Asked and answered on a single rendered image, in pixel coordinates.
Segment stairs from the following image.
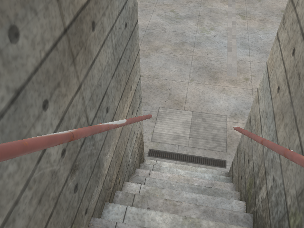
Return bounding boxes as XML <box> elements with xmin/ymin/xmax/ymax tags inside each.
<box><xmin>88</xmin><ymin>159</ymin><xmax>254</xmax><ymax>228</ymax></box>

